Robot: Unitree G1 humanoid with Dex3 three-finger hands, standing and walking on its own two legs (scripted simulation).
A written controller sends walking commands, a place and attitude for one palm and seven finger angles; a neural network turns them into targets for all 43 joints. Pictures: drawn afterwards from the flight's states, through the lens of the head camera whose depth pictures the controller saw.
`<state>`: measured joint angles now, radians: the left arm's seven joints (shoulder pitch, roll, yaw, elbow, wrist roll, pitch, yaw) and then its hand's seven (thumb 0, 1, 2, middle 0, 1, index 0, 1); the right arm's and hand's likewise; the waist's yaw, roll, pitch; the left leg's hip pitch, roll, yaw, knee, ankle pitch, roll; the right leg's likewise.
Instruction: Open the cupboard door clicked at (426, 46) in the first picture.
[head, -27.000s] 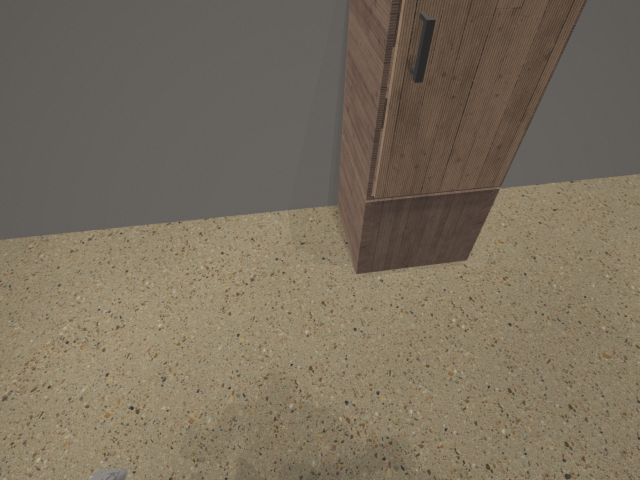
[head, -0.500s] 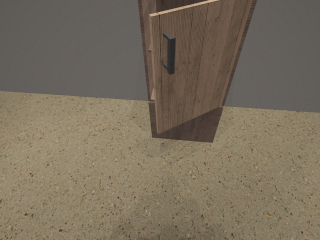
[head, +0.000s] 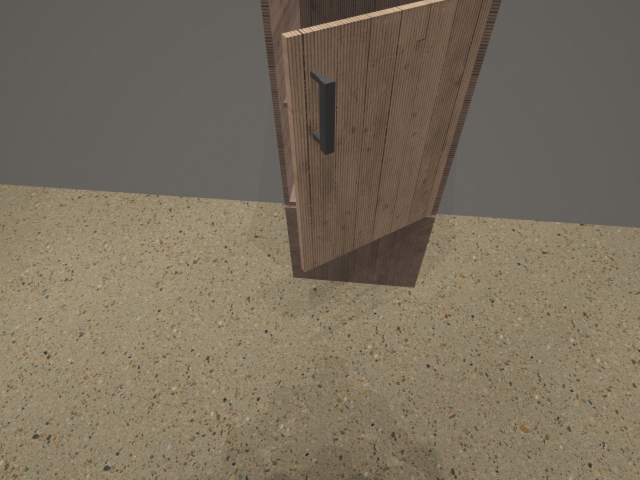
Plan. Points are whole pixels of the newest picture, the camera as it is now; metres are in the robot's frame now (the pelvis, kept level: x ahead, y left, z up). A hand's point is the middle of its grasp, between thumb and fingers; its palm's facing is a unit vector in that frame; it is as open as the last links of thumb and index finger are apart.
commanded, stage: look to check the result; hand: left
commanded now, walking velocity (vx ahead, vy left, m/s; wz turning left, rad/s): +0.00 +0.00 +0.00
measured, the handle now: (321, 113) +0.66 +0.03 +0.11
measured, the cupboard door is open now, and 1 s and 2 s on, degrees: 36 36 36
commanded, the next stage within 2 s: walk to a spot facing it in 0.42 s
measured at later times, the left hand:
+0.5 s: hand out of the picture +0.07 +0.23 -0.16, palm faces +0.00 -0.95 -0.32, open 7.4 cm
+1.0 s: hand out of the picture +0.08 +0.20 -0.18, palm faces -0.14 -0.96 -0.23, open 7.4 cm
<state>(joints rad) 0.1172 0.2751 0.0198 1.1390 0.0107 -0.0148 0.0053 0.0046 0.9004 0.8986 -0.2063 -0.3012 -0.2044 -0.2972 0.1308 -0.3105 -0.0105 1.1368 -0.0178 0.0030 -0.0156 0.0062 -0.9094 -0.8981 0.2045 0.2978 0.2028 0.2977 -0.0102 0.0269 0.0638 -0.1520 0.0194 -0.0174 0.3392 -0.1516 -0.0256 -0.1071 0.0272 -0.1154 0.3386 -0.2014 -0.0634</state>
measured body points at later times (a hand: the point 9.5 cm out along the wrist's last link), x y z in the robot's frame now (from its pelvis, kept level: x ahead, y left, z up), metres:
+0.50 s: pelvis +0.01 +0.00 +0.00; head +0.03 -0.02 +0.45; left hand +0.07 +0.27 -0.14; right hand +0.07 -0.28 -0.15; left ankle +0.02 +0.14 -0.75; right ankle -0.01 -0.07 -0.75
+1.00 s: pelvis +0.00 +0.01 -0.01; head +0.04 +0.00 +0.43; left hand +0.09 +0.25 -0.16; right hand -0.02 -0.23 -0.17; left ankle +0.02 +0.14 -0.75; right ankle -0.03 -0.08 -0.71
